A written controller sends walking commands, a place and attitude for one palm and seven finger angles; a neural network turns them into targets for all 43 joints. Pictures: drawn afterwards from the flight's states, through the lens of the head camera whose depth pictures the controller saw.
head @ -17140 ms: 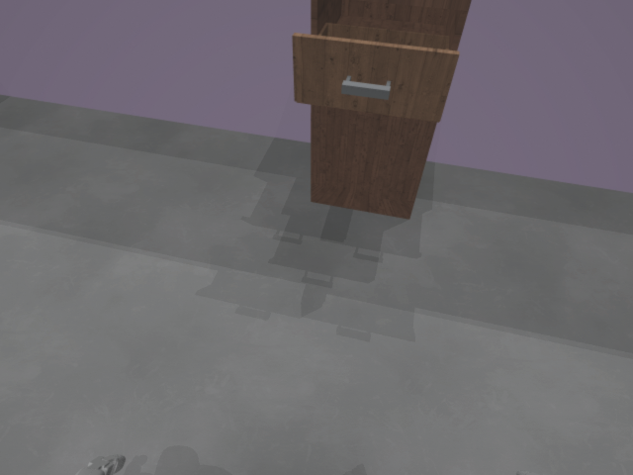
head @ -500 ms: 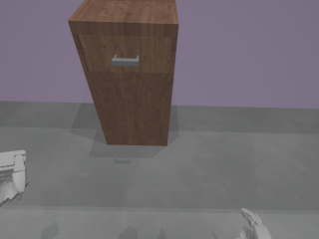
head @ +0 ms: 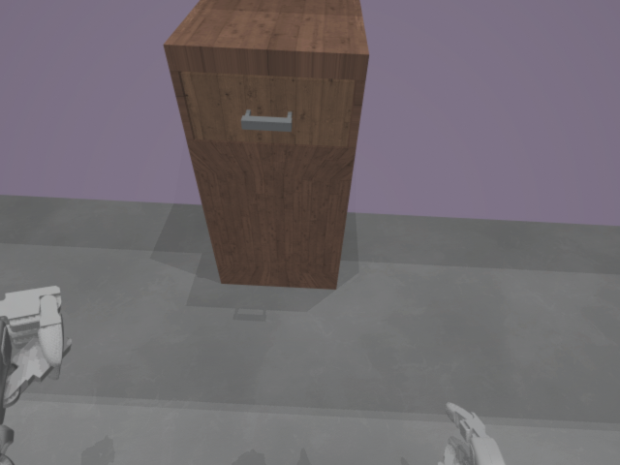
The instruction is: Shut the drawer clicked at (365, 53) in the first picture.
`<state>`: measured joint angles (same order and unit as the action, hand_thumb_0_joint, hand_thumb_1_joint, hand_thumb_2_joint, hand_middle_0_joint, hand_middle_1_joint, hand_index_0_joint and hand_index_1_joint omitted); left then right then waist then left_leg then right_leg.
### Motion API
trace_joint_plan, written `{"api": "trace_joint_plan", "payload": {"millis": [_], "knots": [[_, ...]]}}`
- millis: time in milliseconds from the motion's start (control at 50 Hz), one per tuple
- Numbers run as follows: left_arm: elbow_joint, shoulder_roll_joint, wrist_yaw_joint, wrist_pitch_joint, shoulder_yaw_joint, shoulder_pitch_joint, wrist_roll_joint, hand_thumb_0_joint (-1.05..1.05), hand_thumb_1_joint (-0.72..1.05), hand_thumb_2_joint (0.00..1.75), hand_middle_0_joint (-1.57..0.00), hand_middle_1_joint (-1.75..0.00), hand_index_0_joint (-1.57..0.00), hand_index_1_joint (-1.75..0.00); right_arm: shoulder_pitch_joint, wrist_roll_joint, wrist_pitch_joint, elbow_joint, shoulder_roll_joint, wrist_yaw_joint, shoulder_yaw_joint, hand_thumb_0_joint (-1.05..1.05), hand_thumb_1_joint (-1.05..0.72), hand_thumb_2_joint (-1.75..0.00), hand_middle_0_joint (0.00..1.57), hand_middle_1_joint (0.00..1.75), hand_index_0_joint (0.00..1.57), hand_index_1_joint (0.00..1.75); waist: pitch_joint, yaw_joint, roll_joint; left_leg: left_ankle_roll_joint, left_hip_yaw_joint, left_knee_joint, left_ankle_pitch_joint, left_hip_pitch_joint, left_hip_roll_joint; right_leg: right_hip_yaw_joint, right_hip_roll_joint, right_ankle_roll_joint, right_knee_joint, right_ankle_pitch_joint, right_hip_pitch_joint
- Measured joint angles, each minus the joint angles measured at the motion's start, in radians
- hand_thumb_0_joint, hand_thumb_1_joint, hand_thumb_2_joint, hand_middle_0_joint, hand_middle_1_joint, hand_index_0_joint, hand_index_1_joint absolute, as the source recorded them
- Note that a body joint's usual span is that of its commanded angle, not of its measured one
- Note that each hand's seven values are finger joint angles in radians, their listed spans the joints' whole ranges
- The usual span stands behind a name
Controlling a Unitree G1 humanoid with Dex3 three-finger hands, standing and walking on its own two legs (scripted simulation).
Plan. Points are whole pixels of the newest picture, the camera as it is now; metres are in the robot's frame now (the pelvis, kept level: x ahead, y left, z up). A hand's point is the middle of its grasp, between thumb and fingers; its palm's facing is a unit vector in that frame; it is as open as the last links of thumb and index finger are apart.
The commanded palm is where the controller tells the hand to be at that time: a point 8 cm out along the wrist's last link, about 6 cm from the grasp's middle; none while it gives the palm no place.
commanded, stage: let the arm hang, fingers relaxed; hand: left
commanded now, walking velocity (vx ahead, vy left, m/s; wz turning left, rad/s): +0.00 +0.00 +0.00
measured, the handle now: (267, 119) +0.88 +0.16 -0.01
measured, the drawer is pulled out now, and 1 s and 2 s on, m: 0.00 0.00 0.00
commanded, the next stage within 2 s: look to check the result in 1.12 s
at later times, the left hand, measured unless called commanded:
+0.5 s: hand out of the picture -0.04 +0.22 -0.17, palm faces +0.01 -0.97 -0.23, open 4.3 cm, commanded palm none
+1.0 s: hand out of the picture +0.02 +0.19 -0.17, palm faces +0.00 -0.98 -0.21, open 7.3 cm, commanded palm none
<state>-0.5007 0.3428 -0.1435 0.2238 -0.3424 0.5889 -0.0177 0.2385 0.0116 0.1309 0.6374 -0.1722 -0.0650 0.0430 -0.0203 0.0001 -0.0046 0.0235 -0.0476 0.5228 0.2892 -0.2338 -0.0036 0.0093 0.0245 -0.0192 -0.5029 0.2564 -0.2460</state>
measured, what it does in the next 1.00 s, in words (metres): stands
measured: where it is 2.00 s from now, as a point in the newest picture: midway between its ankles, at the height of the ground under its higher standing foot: outside the picture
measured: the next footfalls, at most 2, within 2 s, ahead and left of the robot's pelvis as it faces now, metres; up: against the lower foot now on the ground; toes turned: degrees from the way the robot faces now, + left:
none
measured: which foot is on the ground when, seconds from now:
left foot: down 0.00-1.00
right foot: down 0.00-1.00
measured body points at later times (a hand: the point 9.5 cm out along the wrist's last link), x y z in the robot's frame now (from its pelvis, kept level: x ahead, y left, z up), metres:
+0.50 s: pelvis -0.01 +0.02 +0.01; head +0.02 +0.03 +0.45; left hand -0.03 +0.27 -0.15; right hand -0.01 -0.24 -0.14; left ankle -0.01 +0.10 -0.74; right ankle +0.01 -0.11 -0.74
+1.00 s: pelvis -0.01 +0.01 +0.01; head +0.00 +0.01 +0.46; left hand +0.02 +0.25 -0.15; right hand +0.00 -0.22 -0.15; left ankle -0.01 +0.10 -0.74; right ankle +0.01 -0.11 -0.74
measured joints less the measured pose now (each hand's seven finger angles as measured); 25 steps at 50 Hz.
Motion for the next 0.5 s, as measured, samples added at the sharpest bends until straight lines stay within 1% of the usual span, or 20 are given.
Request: {"api": "trace_joint_plan", "payload": {"millis": [20,40,60,100,140,160,180,220,280,300,320,400,500], "knots": [[-0.003,0.002,0.002,0.001,0.000,0.001,-0.001,0.01,0.88,0.90,-1.41,-1.60,-1.41,-1.60,-0.004,-0.001,-0.001,-0.002,0.000,0.002,0.000,0.01,-0.91,-0.90,0.20,0.30,0.21,0.30,0.005,0.001,-0.001,0.000,0.000,-0.002,0.000,0.002,0.001,0.000,0.000,0.001,0.003,0.000,0.003],[0.046,0.013,0.019,0.011,0.022,-0.026,0.012,0.01,0.89,0.90,-1.41,-1.60,-1.41,-1.60,-0.012,-0.004,0.014,0.018,-0.009,0.020,-0.010,0.01,-0.91,-0.90,0.20,0.30,0.21,0.30,0.002,0.001,0.005,0.002,0.005,0.012,0.000,-0.015,0.003,0.006,-0.004,0.003,-0.006,0.000,-0.009],[0.137,0.024,0.046,-0.007,0.061,-0.077,0.024,0.01,0.89,0.90,-1.41,-1.60,-1.41,-1.60,-0.025,-0.007,0.011,0.043,-0.025,0.041,-0.024,0.01,-0.91,-0.90,0.20,0.30,0.21,0.30,-0.003,-0.005,0.016,0.004,0.010,0.029,0.004,-0.034,0.009,0.011,-0.011,0.006,-0.025,0.007,-0.026],[0.384,0.013,0.090,-0.092,0.145,-0.189,0.041,0.00,0.89,0.90,-1.40,-1.58,-1.39,-1.59,-0.058,-0.005,-0.027,0.099,-0.059,0.062,-0.044,0.01,-0.90,-0.90,0.20,0.30,0.21,0.30,-0.011,-0.010,0.038,0.012,0.013,0.061,0.019,-0.061,0.023,0.015,-0.026,0.013,-0.070,0.031,-0.056],[0.653,-0.025,0.112,-0.180,0.208,-0.279,0.050,0.00,0.89,0.90,-1.37,-1.56,-1.37,-1.56,-0.082,0.001,-0.069,0.140,-0.079,0.069,-0.052,0.01,-0.91,-0.90,0.20,0.30,0.21,0.30,-0.009,-0.002,0.046,0.020,0.012,0.083,0.028,-0.072,0.035,0.013,-0.038,0.018,-0.105,0.049,-0.073],[0.778,-0.045,0.118,-0.214,0.231,-0.310,0.053,0.00,0.90,0.90,-1.35,-1.54,-1.35,-1.54,-0.088,0.004,-0.084,0.156,-0.083,0.070,-0.053,0.01,-0.91,-0.90,0.20,0.30,0.21,0.30,-0.004,0.004,0.042,0.023,0.010,0.089,0.031,-0.072,0.039,0.011,-0.041,0.021,-0.116,0.055,-0.075],[0.890,-0.063,0.121,-0.241,0.252,-0.332,0.055,0.00,0.90,0.90,-1.32,-1.52,-1.32,-1.52,-0.089,0.008,-0.096,0.169,-0.083,0.070,-0.053,0.01,-0.91,-0.90,0.20,0.30,0.21,0.30,0.005,0.010,0.033,0.024,0.007,0.090,0.031,-0.068,0.041,0.009,-0.044,0.023,-0.123,0.058,-0.075],[1.077,-0.096,0.126,-0.274,0.291,-0.354,0.054,0.00,0.90,0.90,-1.27,-1.46,-1.26,-1.46,-0.085,0.014,-0.112,0.194,-0.078,0.069,-0.050,0.01,-0.91,-0.90,0.20,0.30,0.21,0.30,0.029,0.022,0.007,0.025,0.003,0.080,0.027,-0.053,0.041,0.004,-0.044,0.024,-0.119,0.055,-0.064],[1.278,-0.143,0.126,-0.287,0.337,-0.350,0.051,0.01,0.90,0.90,-1.17,-1.37,-1.17,-1.37,-0.064,0.016,-0.128,0.246,-0.069,0.062,-0.043,0.00,-0.91,-0.90,0.20,0.30,0.21,0.30,0.065,0.027,-0.028,0.023,0.001,0.046,0.010,-0.026,0.034,0.001,-0.035,0.023,-0.074,0.029,-0.033],[1.321,-0.142,0.100,-0.280,0.328,-0.348,0.061,0.01,0.90,0.90,-1.14,-1.36,-1.13,-1.33,-0.052,0.015,-0.132,0.266,-0.063,0.058,-0.043,0.00,-0.91,-0.90,0.20,0.30,0.21,0.30,0.075,0.024,-0.037,0.021,0.004,0.034,0.002,-0.020,0.030,0.005,-0.031,0.021,-0.053,0.018,-0.023],[1.359,-0.132,0.098,-0.277,0.323,-0.346,0.057,0.01,0.90,0.90,-1.10,-1.34,-1.10,-1.29,-0.039,0.014,-0.137,0.288,-0.058,0.055,-0.041,0.00,-0.91,-0.90,0.20,0.30,0.21,0.30,0.082,0.019,-0.044,0.020,0.008,0.021,-0.006,-0.014,0.026,0.008,-0.027,0.019,-0.031,0.006,-0.012],[1.483,-0.104,0.121,-0.265,0.329,-0.323,0.040,0.01,0.90,0.90,-0.95,-1.19,-0.95,-1.13,0.009,0.010,-0.153,0.368,-0.049,0.047,-0.041,0.00,-0.91,-0.90,0.20,0.30,0.20,0.30,0.095,0.000,-0.039,0.018,0.015,-0.026,-0.032,0.004,0.019,0.015,-0.019,0.016,0.048,-0.037,0.022],[1.588,-0.099,0.127,-0.255,0.337,-0.293,0.034,0.01,0.90,0.90,-0.76,-0.95,-0.76,-0.92,0.044,0.003,-0.154,0.437,-0.035,0.043,-0.041,0.00,-0.91,-0.90,0.19,0.30,0.20,0.30,0.100,-0.007,-0.015,0.024,0.013,-0.069,-0.055,0.023,0.026,0.013,-0.024,0.021,0.092,-0.061,0.042]]}}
